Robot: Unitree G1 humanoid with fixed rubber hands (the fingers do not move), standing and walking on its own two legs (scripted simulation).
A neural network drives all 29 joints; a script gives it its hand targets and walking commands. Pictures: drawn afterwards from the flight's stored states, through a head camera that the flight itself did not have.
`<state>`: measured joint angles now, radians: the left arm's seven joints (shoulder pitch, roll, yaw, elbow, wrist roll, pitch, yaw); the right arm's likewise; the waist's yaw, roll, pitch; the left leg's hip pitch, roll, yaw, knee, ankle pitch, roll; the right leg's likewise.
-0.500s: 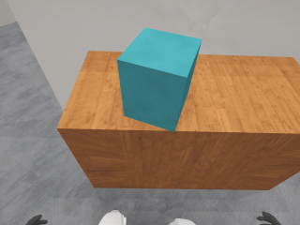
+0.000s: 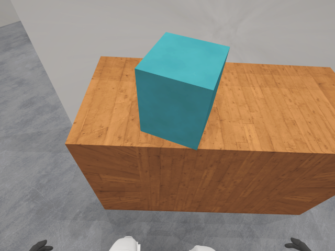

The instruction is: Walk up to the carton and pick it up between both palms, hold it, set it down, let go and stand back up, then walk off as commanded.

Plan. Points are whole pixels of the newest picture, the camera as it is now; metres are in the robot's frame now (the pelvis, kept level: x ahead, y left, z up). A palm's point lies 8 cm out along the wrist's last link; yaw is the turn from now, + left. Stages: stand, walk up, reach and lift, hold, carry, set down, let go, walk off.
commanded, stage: walk up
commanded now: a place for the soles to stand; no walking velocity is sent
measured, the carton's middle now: (181, 92) +0.56 -0.02 +0.05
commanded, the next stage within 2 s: none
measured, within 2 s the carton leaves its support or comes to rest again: neither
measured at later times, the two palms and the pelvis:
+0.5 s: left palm (58, 227) +0.18 +0.27 -0.08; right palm out of the picture +0.13 -0.39 -0.09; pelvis +0.09 -0.05 +0.00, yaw +0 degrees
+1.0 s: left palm (55, 219) +0.20 +0.30 -0.09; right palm (302, 207) +0.25 -0.35 -0.07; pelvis +0.13 -0.03 +0.01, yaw +0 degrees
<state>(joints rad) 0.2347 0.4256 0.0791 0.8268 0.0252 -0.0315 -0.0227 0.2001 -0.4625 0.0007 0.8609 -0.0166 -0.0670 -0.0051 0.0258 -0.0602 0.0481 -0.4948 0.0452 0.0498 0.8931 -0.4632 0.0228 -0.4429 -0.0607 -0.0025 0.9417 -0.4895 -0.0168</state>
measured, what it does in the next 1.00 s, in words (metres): walks ahead: right foot, then left foot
